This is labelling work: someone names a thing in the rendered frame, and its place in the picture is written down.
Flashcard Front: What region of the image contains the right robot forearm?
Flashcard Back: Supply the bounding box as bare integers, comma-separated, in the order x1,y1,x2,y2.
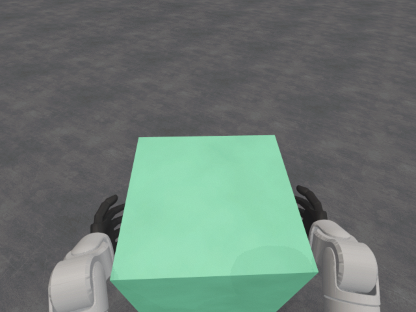
308,220,380,312

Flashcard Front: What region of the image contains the carton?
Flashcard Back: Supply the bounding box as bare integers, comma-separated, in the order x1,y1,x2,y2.
110,135,319,312

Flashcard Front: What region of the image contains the right robot hand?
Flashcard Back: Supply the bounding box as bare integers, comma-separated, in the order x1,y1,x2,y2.
294,185,328,237

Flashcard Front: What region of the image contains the left robot hand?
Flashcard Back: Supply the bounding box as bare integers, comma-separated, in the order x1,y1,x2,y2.
90,195,125,254

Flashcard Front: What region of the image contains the left robot forearm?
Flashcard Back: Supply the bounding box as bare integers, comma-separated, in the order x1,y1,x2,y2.
48,233,114,312

